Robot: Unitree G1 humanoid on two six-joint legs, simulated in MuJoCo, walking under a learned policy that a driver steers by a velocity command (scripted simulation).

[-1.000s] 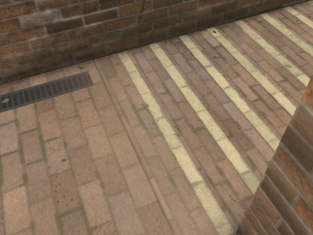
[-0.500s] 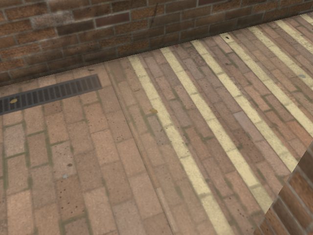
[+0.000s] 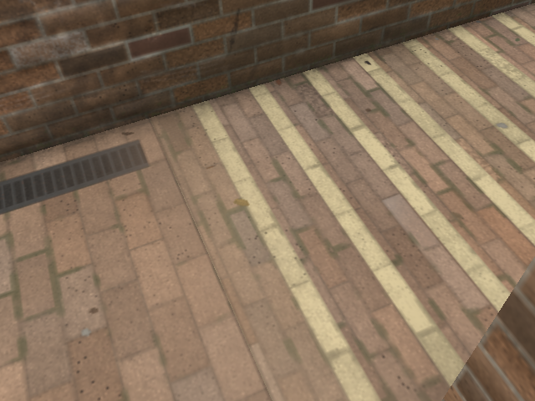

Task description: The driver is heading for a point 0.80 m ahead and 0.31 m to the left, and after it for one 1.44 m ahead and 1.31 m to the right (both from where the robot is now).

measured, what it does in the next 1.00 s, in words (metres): walks ahead, turning left: right foot, then left foot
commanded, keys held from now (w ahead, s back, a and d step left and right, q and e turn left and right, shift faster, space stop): w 0.16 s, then w+q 0.84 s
